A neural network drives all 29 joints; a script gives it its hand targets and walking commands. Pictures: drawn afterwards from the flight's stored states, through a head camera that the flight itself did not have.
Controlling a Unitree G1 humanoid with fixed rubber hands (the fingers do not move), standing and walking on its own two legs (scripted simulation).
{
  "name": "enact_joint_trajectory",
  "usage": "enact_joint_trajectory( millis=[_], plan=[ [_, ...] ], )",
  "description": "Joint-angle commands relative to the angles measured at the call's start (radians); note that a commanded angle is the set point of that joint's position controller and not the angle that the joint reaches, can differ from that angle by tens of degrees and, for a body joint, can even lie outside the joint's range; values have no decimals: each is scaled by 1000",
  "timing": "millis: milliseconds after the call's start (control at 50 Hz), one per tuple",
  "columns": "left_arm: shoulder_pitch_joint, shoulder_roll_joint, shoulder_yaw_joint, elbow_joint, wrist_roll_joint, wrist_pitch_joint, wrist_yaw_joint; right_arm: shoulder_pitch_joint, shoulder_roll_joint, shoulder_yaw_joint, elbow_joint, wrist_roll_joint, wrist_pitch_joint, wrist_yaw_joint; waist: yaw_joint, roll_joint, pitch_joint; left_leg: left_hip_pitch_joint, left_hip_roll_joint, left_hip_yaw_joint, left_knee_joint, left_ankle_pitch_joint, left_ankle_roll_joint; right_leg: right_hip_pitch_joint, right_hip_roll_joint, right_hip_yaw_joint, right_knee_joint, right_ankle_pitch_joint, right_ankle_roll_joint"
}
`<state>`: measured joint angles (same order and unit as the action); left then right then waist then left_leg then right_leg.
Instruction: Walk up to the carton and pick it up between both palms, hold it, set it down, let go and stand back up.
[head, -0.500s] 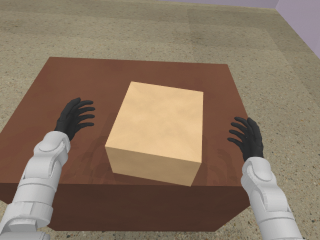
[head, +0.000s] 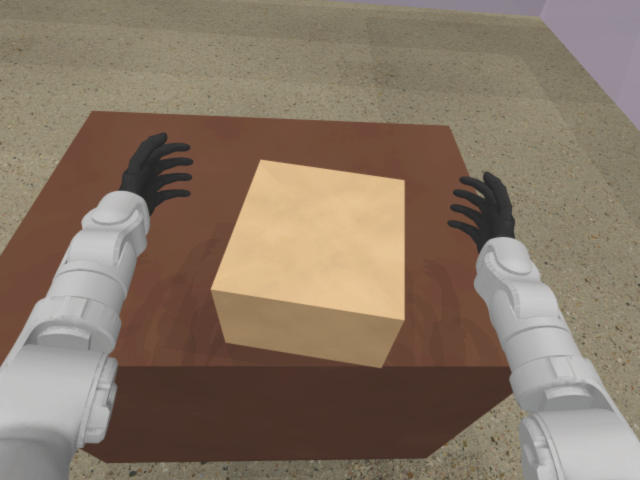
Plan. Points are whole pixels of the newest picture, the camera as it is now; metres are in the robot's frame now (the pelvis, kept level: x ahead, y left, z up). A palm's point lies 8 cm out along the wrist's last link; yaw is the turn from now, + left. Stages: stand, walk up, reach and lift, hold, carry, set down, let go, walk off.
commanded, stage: reach and lift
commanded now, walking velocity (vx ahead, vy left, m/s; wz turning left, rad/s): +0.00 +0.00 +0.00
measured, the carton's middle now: (317, 258) +0.44 -0.02 -0.02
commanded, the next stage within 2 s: none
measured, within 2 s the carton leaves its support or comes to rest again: neither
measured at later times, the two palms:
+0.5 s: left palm (158, 186) +0.46 +0.20 +0.11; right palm (482, 223) +0.41 -0.23 +0.10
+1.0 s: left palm (174, 236) +0.44 +0.19 +0.03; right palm (454, 261) +0.39 -0.21 +0.03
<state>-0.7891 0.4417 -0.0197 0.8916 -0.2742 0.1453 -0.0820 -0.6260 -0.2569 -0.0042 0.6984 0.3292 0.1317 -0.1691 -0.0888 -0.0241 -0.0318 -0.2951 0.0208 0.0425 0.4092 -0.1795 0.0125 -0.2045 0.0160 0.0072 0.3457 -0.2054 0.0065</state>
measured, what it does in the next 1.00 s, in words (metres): stands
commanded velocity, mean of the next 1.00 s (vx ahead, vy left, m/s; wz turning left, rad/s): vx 0.00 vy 0.00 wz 0.00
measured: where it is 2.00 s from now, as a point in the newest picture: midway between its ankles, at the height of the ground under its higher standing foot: outside the picture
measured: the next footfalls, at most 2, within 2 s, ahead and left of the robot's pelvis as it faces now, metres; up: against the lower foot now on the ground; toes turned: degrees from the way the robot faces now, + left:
none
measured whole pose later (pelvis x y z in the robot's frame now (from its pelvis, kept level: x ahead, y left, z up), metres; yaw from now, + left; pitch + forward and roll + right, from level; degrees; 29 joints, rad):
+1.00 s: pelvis -0.02 +0.00 -0.03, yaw +1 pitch +23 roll -3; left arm -1.03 0.35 -0.12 1.50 -0.29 -0.35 -0.04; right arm -0.87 -0.19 0.04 1.26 0.36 -0.28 -0.14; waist -0.13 0.01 -0.24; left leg -0.85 0.03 -0.01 0.67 -0.22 0.01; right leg -0.74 0.03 -0.05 0.61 -0.27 0.00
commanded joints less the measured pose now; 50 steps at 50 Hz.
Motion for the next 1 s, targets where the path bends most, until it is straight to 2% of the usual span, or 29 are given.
enact_joint_trajectory(
  millis=[0, 200, 380, 440, 540, 700, 820, 980],
  plan=[
    [-517, 161, 13, -63, -15, -57, 10, -478, -176, -32, -55, 12, -49, 7, -19, 102, -514, 404, -8, -39, 39, 309, -38, -99, 30, -53, -28, 323, 17],
    [-643, 168, -26, 123, -30, -110, 9, -624, -192, 22, 111, 53, -80, 8, -33, 96, -595, 383, -15, -45, 76, 376, -42, -125, 31, -63, -5, 419, 33],
    [-567, 130, -27, 271, 0, -211, -17, -558, -146, 90, 233, 84, -163, 1, -31, 89, -594, 360, -24, -44, 108, 455, -44, -144, 30, -65, 10, 494, 42],
    [-554, 118, -24, 314, 8, -278, -19, -541, -125, 98, 258, 79, -217, 4, -25, 92, -592, 320, -25, -44, 121, 445, -46, -178, 25, -66, 24, 472, 40],
    [-604, 103, -30, 340, -6, -391, 5, -568, -114, 74, 259, 53, -313, 16, -25, 111, -697, 272, -21, -46, 173, 440, -64, -273, 22, -77, 68, 437, 37],
    [-647, 71, -64, 464, -23, -507, 24, -598, -95, 40, 364, 16, -413, 23, -50, 118, -834, 156, -19, -56, 256, 375, -75, -398, 12, -83, 161, 397, 42],
    [-689, 54, -84, 470, -20, -538, 39, -627, -105, 26, 411, 21, -457, 26, -54, 170, -916, 155, -17, -58, 303, 396, -96, -484, 21, -95, 195, 343, 31],
    [-705, 25, -102, 495, -15, -517, 58, -650, -110, 22, 448, 32, -437, 37, -41, 177, -861, 133, -12, -62, 283, 305, -89, -551, 25, -100, 186, 197, 19]
  ],
)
